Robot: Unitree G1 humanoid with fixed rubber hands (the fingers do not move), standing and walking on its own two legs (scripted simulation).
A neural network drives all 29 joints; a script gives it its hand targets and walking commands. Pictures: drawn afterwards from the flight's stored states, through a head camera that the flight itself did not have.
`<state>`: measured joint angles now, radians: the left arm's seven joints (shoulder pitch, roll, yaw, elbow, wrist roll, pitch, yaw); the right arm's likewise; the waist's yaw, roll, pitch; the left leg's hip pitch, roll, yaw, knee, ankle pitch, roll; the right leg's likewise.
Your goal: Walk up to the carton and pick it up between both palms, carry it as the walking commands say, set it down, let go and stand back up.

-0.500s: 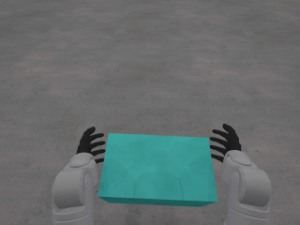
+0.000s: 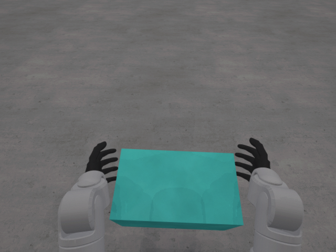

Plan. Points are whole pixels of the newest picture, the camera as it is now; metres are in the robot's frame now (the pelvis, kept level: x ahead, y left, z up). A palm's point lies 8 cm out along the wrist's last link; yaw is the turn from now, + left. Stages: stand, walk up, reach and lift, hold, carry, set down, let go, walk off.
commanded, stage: carry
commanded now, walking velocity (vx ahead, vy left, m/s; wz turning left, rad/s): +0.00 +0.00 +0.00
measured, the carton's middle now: (175, 191) +0.26 +0.00 +0.01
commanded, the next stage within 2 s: hold in 1.12 s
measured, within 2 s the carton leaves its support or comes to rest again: neither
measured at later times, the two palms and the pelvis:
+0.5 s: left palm (92, 167) +0.26 +0.18 +0.10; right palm (248, 164) +0.28 -0.16 +0.11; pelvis +0.02 +0.01 +0.00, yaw +0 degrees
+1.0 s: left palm (91, 162) +0.28 +0.19 +0.10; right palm (243, 158) +0.29 -0.15 +0.11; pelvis +0.04 +0.02 +0.00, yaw +0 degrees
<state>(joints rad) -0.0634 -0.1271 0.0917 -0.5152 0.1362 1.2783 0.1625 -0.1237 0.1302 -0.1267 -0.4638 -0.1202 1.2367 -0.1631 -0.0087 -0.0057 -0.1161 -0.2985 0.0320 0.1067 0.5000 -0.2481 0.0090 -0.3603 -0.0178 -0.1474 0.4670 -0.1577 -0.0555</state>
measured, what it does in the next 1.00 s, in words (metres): stands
